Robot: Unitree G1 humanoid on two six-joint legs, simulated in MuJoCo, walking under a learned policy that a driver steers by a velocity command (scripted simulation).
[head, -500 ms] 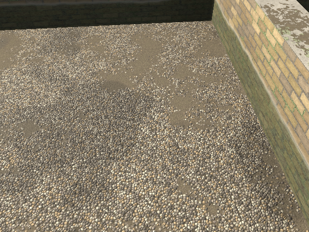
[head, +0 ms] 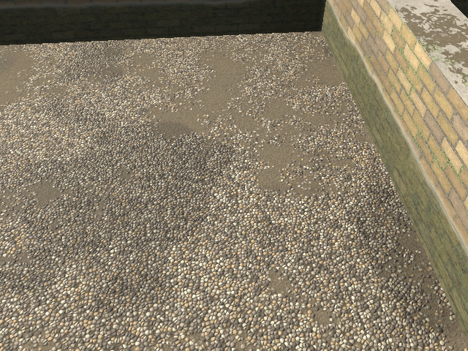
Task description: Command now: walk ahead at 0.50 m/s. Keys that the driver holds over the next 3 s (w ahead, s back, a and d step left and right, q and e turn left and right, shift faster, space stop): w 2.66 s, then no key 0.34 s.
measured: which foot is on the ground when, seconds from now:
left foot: down 0.00-1.00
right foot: down 0.00-1.00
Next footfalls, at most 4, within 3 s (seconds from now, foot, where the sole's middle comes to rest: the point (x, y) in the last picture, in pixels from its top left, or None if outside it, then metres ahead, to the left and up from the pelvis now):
none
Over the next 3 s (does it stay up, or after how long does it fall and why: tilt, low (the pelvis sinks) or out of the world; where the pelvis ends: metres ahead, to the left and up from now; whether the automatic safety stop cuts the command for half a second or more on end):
stays up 0.00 0.00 0.02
